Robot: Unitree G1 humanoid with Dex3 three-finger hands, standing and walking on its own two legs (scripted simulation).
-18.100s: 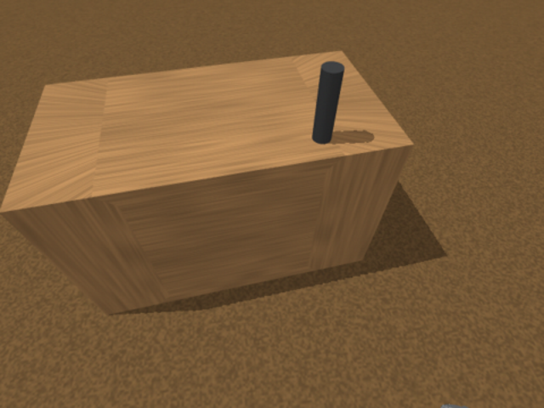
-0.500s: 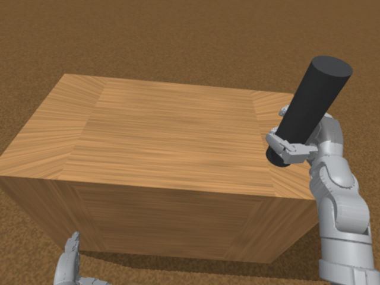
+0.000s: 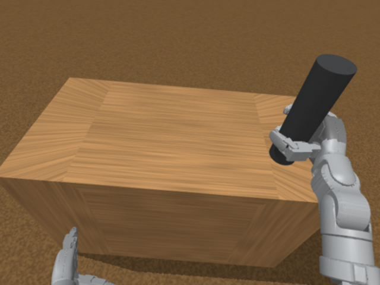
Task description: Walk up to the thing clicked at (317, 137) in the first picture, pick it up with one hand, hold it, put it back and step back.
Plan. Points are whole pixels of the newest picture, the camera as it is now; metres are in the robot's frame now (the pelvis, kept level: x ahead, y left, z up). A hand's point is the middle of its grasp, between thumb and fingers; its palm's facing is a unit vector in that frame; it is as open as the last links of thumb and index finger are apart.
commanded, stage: hold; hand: right
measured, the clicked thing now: (303, 118) +0.33 -0.18 +0.23
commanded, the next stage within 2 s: crouch in 0.16 s
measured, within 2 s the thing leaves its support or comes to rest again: neither
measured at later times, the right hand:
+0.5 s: hand (288, 142) +0.34 -0.19 +0.15, palm faces +0.20 +0.98 +0.00, open 8.2 cm
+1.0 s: hand (279, 140) +0.41 -0.21 +0.09, palm faces +0.22 +0.98 +0.01, open 8.2 cm
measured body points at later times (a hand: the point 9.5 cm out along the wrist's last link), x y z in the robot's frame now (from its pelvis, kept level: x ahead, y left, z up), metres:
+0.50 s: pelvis -0.01 +0.00 +0.00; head -0.02 +0.02 +0.45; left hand +0.15 +0.26 -0.09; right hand +0.33 -0.24 +0.15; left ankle -0.03 +0.11 -0.74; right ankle +0.02 -0.14 -0.74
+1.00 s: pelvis -0.01 -0.01 -0.01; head +0.02 -0.01 +0.44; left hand +0.13 +0.26 -0.08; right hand +0.39 -0.26 +0.09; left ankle -0.03 +0.11 -0.74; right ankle +0.02 -0.14 -0.74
